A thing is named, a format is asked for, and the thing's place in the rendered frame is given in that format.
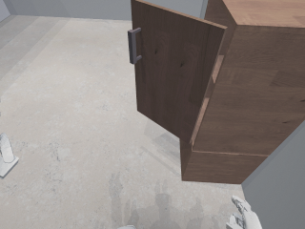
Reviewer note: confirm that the handle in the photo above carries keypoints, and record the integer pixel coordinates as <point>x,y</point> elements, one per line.
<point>132,45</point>

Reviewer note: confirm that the cupboard door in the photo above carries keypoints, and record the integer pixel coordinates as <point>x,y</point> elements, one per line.
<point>178,56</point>

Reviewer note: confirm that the robot right hand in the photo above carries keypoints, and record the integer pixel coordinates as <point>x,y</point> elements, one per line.
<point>249,219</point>

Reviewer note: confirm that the robot left hand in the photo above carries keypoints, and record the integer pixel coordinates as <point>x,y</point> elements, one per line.
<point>7,159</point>

